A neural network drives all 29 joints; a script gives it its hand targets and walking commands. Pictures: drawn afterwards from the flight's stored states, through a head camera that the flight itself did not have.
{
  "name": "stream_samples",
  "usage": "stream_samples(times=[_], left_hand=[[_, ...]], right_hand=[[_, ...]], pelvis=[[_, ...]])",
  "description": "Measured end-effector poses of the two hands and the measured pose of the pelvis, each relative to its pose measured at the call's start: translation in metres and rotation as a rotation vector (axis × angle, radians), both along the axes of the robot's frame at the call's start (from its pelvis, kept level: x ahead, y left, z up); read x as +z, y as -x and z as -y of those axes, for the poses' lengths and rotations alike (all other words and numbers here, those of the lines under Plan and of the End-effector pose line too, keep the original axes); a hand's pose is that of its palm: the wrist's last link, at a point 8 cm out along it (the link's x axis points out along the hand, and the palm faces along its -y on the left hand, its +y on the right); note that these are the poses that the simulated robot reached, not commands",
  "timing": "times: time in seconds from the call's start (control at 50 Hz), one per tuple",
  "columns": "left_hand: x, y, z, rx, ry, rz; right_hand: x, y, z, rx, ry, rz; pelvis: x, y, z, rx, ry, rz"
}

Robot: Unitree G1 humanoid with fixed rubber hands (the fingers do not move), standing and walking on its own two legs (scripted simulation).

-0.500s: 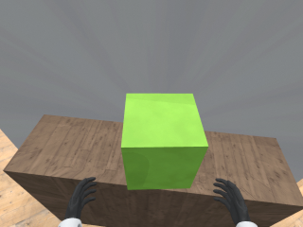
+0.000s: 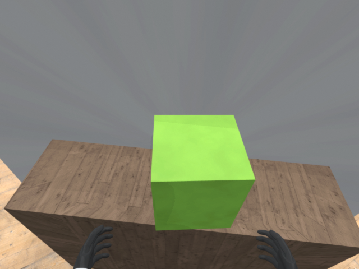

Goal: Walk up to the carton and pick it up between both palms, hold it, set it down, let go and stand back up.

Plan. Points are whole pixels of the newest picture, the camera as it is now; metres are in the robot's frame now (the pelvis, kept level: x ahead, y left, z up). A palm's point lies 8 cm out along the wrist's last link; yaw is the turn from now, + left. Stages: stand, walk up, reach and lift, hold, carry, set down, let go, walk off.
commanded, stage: set down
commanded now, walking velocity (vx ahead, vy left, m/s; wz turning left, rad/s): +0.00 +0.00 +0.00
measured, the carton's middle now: (193, 173) +0.37 -0.01 -0.02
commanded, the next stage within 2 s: let go in 0.40 s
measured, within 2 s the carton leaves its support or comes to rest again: neither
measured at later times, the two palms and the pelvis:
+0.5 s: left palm out of the picture +0.14 +0.22 -0.08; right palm out of the picture +0.14 -0.22 -0.08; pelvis -0.02 +0.00 +0.00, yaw -1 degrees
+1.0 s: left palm out of the picture +0.14 +0.23 -0.08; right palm out of the picture +0.13 -0.24 -0.09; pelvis -0.02 +0.00 +0.00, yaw +0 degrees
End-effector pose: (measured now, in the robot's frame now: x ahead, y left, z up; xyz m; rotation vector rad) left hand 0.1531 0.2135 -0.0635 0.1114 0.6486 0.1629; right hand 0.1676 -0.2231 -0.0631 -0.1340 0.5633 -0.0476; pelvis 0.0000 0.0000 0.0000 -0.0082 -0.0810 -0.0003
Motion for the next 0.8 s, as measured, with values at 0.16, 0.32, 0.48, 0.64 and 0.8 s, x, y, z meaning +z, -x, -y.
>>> stream_samples(times=[0.16, 0.32, 0.48, 0.64, 0.8], left_hand=[[-0.004, 0.007, -0.001, -0.015, 0.005, -0.072], [-0.006, 0.014, -0.006, -0.026, -0.013, -0.126], [-0.014, 0.016, -0.011, -0.045, -0.019, -0.188], [-0.014, 0.015, -0.010, -0.050, -0.020, -0.197], [-0.013, 0.015, -0.009, -0.050, -0.030, -0.203]], right_hand=[[-0.007, 0.011, -0.001, -0.014, 0.011, -0.049], [-0.012, 0.019, -0.002, -0.019, 0.015, -0.079], [-0.015, 0.024, -0.002, -0.028, 0.038, -0.111], [-0.019, 0.033, 0.004, -0.045, 0.049, -0.131], [-0.019, 0.036, 0.007, -0.047, 0.047, -0.131]], pelvis=[[0.000, 0.003, -0.004, -0.004, 0.002, 0.004], [0.000, 0.010, -0.004, -0.009, -0.001, 0.004], [0.000, 0.016, -0.002, -0.009, -0.004, 0.013], [-0.001, 0.018, -0.002, -0.009, -0.004, 0.017], [-0.001, 0.018, 0.001, -0.010, -0.005, 0.019]])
